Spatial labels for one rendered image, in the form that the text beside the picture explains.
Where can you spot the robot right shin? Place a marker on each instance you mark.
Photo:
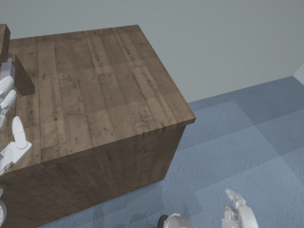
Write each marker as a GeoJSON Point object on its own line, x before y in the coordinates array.
{"type": "Point", "coordinates": [174, 215]}

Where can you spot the robot right hand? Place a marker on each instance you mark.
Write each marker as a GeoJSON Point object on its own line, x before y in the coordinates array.
{"type": "Point", "coordinates": [243, 216]}

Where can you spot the tap lever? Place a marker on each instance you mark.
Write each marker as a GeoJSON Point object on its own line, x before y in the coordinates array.
{"type": "Point", "coordinates": [8, 69]}

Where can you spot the robot left hand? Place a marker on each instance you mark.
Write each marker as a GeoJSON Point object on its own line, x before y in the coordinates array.
{"type": "Point", "coordinates": [15, 151]}

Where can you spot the right robot foot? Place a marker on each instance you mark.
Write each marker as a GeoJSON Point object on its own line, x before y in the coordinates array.
{"type": "Point", "coordinates": [161, 221]}

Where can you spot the counter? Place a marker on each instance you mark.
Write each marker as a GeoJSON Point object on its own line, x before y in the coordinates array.
{"type": "Point", "coordinates": [102, 114]}

